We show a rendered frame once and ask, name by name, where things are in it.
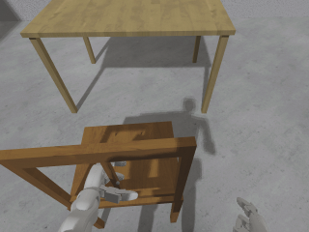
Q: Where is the chair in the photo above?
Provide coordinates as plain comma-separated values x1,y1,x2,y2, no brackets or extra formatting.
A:
0,121,197,229

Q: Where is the robot left forearm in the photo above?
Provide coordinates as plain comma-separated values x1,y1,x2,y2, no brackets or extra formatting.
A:
58,188,100,232

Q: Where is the left robot hand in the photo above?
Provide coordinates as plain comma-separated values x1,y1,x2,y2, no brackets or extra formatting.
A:
84,160,138,204

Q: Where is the right robot hand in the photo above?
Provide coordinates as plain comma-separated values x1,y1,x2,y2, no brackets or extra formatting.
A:
233,197,269,232

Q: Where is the table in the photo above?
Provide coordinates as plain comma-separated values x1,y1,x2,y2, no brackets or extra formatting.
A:
19,0,237,114

